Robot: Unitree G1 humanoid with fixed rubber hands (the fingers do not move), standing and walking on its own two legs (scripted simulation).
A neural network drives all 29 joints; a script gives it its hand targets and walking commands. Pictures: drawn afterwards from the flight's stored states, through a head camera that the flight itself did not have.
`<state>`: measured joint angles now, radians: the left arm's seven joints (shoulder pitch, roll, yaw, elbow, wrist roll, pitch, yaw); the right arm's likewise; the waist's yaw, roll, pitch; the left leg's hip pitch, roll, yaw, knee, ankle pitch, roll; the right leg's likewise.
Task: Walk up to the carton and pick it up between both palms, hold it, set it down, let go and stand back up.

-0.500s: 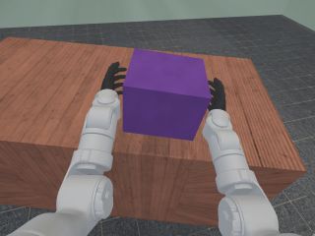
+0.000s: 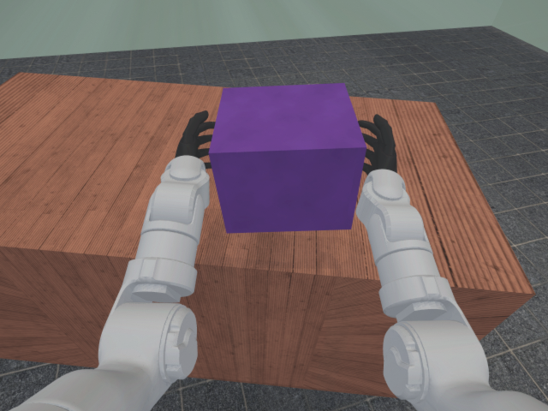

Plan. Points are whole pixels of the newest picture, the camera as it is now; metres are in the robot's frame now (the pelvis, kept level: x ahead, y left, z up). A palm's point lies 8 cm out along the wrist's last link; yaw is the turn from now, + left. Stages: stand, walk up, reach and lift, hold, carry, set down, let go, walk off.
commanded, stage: reach and lift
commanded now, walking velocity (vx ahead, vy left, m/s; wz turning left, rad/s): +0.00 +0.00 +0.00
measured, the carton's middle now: (286, 157) +0.44 -0.01 +0.15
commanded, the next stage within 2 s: hold in 0.14 s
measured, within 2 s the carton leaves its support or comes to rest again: neither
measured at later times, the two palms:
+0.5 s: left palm (185, 155) +0.39 +0.13 +0.19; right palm (384, 163) +0.38 -0.14 +0.19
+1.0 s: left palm (180, 148) +0.39 +0.14 +0.21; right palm (384, 155) +0.38 -0.14 +0.20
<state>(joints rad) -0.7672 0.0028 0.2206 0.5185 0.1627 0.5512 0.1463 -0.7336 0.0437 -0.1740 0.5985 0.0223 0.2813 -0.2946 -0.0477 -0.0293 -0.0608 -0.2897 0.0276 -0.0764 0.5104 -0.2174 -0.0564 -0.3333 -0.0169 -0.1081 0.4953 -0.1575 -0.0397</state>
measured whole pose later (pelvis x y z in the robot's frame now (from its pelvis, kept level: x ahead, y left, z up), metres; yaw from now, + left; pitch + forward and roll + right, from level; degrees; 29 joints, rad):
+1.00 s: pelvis -0.01 +0.00 +0.00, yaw +0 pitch -1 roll +0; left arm -0.82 0.00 0.25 0.45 0.21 0.69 0.13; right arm -0.81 0.04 -0.18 0.60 0.02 0.38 -0.29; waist -0.05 -0.02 -0.09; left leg -0.29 0.03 -0.08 0.51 -0.21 -0.06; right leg -0.33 -0.02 -0.11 0.50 -0.15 -0.04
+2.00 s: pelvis -0.01 +0.00 +0.00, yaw +0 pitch -2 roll +0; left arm -0.82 0.00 0.26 0.44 0.24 0.72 0.10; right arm -0.82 0.04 -0.18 0.60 0.02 0.41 -0.29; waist -0.05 -0.02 -0.09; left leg -0.27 0.03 -0.08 0.51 -0.21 -0.06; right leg -0.32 -0.02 -0.11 0.50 -0.15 -0.04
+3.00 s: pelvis -0.01 +0.00 +0.00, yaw +0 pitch -2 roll +0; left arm -0.82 0.00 0.26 0.44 0.24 0.73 0.10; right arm -0.82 0.04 -0.18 0.60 0.02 0.42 -0.29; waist -0.05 -0.02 -0.09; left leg -0.27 0.03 -0.08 0.51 -0.20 -0.06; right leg -0.31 -0.02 -0.11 0.50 -0.15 -0.04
